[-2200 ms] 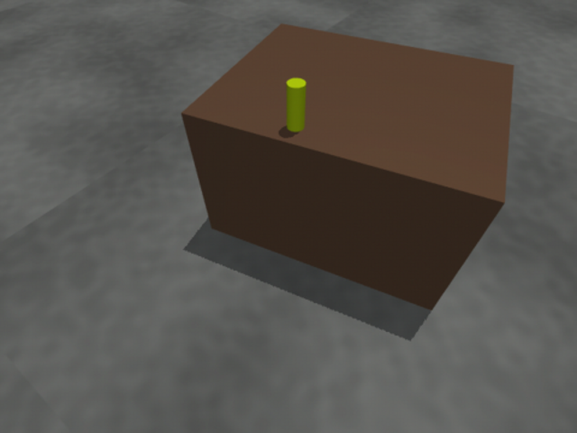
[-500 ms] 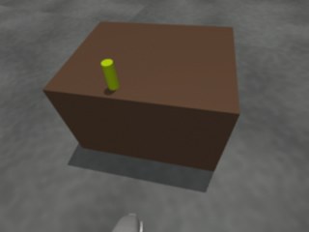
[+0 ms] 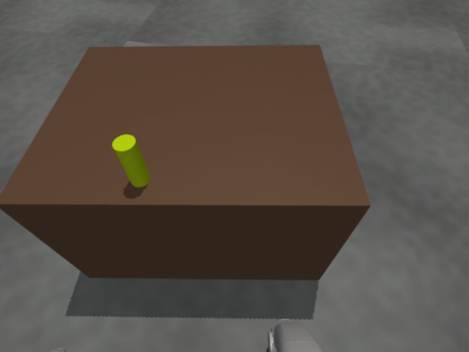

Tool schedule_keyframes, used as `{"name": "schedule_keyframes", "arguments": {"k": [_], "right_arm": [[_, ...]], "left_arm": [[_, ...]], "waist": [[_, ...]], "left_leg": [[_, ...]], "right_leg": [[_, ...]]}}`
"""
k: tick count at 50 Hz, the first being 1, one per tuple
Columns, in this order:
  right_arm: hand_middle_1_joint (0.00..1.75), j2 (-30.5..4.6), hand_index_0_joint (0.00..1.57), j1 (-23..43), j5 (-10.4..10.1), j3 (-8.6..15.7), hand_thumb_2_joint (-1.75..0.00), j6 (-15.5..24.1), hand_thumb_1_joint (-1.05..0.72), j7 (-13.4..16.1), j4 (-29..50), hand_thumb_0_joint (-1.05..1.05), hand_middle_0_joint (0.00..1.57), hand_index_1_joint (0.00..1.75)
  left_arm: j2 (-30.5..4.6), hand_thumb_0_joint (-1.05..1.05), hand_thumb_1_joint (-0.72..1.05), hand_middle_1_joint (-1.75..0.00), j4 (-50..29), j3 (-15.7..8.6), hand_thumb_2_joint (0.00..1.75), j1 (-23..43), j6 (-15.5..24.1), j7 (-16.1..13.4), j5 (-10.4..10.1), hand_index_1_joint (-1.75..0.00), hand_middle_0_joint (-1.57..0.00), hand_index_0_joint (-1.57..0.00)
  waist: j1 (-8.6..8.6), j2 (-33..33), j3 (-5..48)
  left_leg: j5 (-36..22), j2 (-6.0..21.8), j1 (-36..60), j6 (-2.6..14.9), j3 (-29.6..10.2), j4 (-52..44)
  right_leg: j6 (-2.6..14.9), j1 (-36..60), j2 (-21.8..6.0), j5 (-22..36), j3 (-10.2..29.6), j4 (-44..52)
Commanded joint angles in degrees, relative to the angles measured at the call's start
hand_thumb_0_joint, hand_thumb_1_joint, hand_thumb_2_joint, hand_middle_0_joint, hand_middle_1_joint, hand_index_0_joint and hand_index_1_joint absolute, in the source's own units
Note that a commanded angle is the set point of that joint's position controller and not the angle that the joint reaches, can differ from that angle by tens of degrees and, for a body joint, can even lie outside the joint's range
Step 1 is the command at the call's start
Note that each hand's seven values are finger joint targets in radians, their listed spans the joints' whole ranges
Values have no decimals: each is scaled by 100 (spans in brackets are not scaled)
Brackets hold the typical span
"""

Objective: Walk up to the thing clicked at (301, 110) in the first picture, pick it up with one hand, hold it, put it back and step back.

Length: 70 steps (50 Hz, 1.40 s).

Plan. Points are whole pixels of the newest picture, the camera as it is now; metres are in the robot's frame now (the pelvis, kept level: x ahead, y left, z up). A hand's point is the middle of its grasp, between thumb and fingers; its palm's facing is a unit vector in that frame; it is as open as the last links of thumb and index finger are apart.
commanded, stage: walk up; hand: left
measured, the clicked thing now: (133, 162) +0.57 +0.25 -0.09
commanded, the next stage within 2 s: stand in 1.96 s
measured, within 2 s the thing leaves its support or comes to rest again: neither
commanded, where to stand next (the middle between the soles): +0.16 +0.06 m, yaw -3 degrees
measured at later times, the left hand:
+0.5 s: hand (54, 347) +0.17 +0.35 -0.16, palm faces -0.06 -0.89 -0.45, open 7.4 cm
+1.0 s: hand (62, 345) +0.17 +0.33 -0.15, palm faces -0.06 -0.93 -0.36, open 7.4 cm
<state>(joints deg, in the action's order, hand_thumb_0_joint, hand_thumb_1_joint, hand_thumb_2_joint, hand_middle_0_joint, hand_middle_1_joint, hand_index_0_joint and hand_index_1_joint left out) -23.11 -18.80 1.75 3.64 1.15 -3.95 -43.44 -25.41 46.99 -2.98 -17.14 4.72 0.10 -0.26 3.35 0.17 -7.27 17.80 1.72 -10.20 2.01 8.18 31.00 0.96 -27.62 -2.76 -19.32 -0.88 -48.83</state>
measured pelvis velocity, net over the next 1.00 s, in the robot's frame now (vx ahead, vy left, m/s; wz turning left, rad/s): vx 0.08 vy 0.07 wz -0.07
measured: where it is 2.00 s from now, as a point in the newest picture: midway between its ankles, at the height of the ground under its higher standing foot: outside the picture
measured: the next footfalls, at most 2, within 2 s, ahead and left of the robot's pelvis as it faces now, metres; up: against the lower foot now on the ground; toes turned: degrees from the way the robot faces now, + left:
right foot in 0.08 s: +0.13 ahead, -0.07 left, +0.00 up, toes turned -4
left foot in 0.44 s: +0.17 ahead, +0.22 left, +0.00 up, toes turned -3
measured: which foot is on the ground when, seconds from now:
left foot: down 0.00-0.10, up 0.12-0.42, down 0.44-1.00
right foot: up 0.00-0.06, down 0.08-1.00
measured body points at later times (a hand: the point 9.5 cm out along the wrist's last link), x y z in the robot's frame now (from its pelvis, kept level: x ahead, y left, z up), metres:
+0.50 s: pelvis +0.08 +0.07 -0.03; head +0.10 +0.06 +0.42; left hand +0.17 +0.39 -0.13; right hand +0.13 -0.26 -0.14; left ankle +0.13 +0.22 -0.73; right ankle +0.13 -0.10 -0.73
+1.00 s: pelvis +0.08 +0.07 +0.00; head +0.09 +0.07 +0.45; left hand +0.18 +0.38 -0.12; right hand +0.18 -0.24 -0.12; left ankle +0.13 +0.22 -0.73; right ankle +0.09 -0.07 -0.73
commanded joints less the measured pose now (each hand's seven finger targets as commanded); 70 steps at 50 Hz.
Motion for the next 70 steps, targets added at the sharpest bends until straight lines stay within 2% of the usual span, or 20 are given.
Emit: {"name": "schedule_keyframes", "arguments": {"k": [1,3,4,5,7,14,19,21,22,23,24,25,26,28,31,35,39,44,58,70], "right_arm": [[30,-1310,20,214,47,434,-90,34,-90,52,703,0,20,30],[30,-1032,20,446,-11,316,-90,-51,-90,30,863,0,20,30],[30,-770,20,213,-48,226,-90,-73,-90,49,868,0,20,30],[30,-587,20,-239,-61,172,-90,-147,-90,69,836,0,20,30],[30,-1274,20,-460,9,393,-90,-376,-90,165,558,0,20,30],[30,-1093,20,-322,-59,361,-90,-336,-90,217,74,0,20,30],[30,-936,20,-54,-156,283,-90,-182,-90,264,-226,0,20,30],[30,-987,20,-299,-127,317,-90,-82,-90,336,-448,0,20,30],[30,-1059,20,-355,-96,335,-90,-30,-90,385,-528,0,20,30],[30,-1378,20,-287,-30,361,-90,36,-90,419,-499,0,20,30],[30,-1833,20,305,-50,383,-90,73,-90,418,-294,0,20,30],[30,-2063,20,763,-93,424,-90,60,-90,404,-245,0,20,30],[30,-1849,20,1106,-75,364,-90,64,-90,421,-239,0,20,30],[30,-1439,20,1194,-55,202,-90,90,-90,446,-291,0,20,30],[30,-1448,20,1021,-111,153,-90,94,-90,428,-523,0,20,30],[30,-1035,20,766,-213,35,-90,107,-90,492,-658,0,20,30],[30,-1349,20,1315,-163,61,-90,167,-90,484,-789,0,20,30],[30,-1113,20,1448,-190,-49,-90,147,-90,461,-1017,0,20,30],[30,-946,20,1695,-134,-125,-90,116,-90,374,-1618,0,20,30],[30,-936,20,1555,-131,-135,-90,165,-90,435,-1830,0,20,30]], "left_arm": [[-836,0,90,-30,-210,-333,90,-736,165,-179,-10,-30,-20,-20],[-1128,0,90,-30,-8,-464,90,-1305,181,-284,19,-30,-20,-20],[-1479,0,90,-30,-11,-599,90,-1554,199,-347,77,-30,-20,-20],[-1869,0,90,-30,-202,-663,90,-1418,194,-400,116,-30,-20,-20],[-1865,0,90,-30,-478,-568,90,-606,129,-432,23,-30,-20,-20],[-1335,0,90,-30,-479,-407,90,-160,120,-352,133,-30,-20,-20],[-1271,0,90,-30,-425,-362,90,266,-63,-190,185,-30,-20,-20],[-1176,0,90,-30,-394,-295,90,520,-211,-152,120,-30,-20,-20],[-965,0,90,-30,-377,-232,90,534,-279,-150,90,-30,-20,-20],[-646,0,90,-30,-366,-154,90,436,-326,-146,42,-30,-20,-20],[-634,0,90,-30,-293,-136,90,290,-370,-169,-5,-30,-20,-20],[-1066,0,90,-30,-68,-279,90,355,-397,-210,32,-30,-20,-20],[-1155,0,90,-30,103,-296,90,264,-383,-169,40,-30,-20,-20],[-903,0,90,-30,316,-265,90,148,-329,-113,-17,-30,-20,-20],[-789,0,90,-30,495,-245,90,165,-302,-92,5,-30,-20,-20],[-1208,0,90,-30,485,-225,90,859,-283,-88,70,-30,-20,-20],[-830,0,90,-30,736,-90,90,732,-358,-30,38,-30,-20,-20],[-870,0,90,-30,925,-71,90,1112,-318,10,32,-30,-20,-20],[-730,0,90,-30,1312,-55,90,1523,-337,52,56,-30,-20,-20],[-652,0,90,-30,1459,-85,90,1573,-383,34,31,-30,-20,-20]], "waist": [[-266,832,622],[-661,53,909],[-879,-678,1114],[-672,-1559,1219],[-428,-765,730],[-319,-770,600],[-403,-1414,719],[-155,-1055,843],[-80,-708,785],[-146,287,750],[-323,1125,635],[-328,1169,389],[-528,900,243],[-634,1080,364],[-578,1440,778],[-220,321,1244],[-478,517,1164],[-331,77,817],[-338,-354,658],[-344,-26,1028]], "left_leg": [[-2528,1244,-332,1127,-872,-221],[-1577,792,-978,711,-510,892],[-854,429,-1576,375,-337,2091],[1467,-141,-2368,64,-475,3040],[1846,78,-2259,-49,-1100,3990],[586,257,-1668,-195,-1132,3018],[459,36,-740,-249,-547,1249],[-218,-138,27,-179,-378,513],[-197,-76,108,-127,-595,106],[181,706,-163,72,-1864,-557],[906,1897,-888,757,-3700,-1266],[1184,2266,-1759,1343,-4034,-1384],[1066,2015,-2092,1318,-3492,-1123],[-390,1130,-1457,707,-2081,-492],[-1947,955,-854,476,-1811,211],[-1004,435,-488,47,-1285,320],[-1053,1028,-526,347,-1925,-307],[-642,574,-399,68,-1310,-337],[-387,490,155,-127,-1121,-1009],[-1406,612,216,-160,-1080,-1240]], "right_leg": [[52,1136,178,885,-332,1131],[78,2412,258,1718,-283,1844],[346,2928,-275,1203,832,2162],[829,3106,-1768,1108,3155,2743],[1580,1944,-2222,-95,3726,3069],[1101,904,-995,1099,1315,2492],[959,425,-666,590,857,1989],[776,-65,-605,520,798,1328],[616,-249,-494,296,724,925],[353,-299,-104,30,473,165],[94,-287,407,-985,238,-355],[56,316,172,-1407,478,-890],[61,715,20,-1148,443,-743],[117,639,160,-631,210,16],[97,1291,191,162,-8,1421],[534,1296,-531,1511,1057,1498],[162,1494,-117,871,335,1411],[297,1265,-363,919,731,2075],[123,1236,-449,-15,858,3277],[53,2026,-397,1342,575,3081]]}}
